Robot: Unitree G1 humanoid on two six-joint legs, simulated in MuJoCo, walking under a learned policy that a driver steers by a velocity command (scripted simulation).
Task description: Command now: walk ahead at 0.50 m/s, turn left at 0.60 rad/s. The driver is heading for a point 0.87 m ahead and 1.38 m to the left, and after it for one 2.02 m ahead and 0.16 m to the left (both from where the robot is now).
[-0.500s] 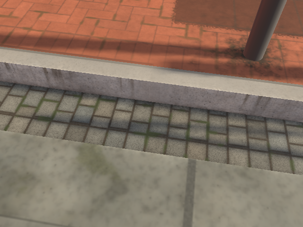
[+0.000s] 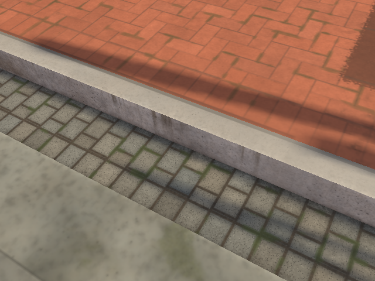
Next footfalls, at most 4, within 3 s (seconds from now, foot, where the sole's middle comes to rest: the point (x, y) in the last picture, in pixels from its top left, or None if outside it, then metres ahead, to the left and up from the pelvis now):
0.24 left None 0.27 0.13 -0.78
0.76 right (191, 249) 0.61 0.08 -0.78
1.24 left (106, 226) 0.70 0.41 -0.78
1.76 right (114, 170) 0.99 0.43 -0.82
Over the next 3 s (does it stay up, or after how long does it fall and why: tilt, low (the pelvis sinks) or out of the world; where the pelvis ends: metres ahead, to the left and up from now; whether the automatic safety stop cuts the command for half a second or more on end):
stays up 0.86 0.51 -0.04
